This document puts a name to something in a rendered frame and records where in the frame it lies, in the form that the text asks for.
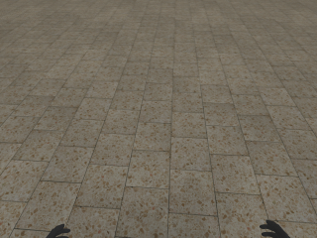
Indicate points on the robot left hand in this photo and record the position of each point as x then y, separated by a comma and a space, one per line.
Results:
58, 230

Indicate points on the robot right hand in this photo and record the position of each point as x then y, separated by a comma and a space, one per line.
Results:
278, 232

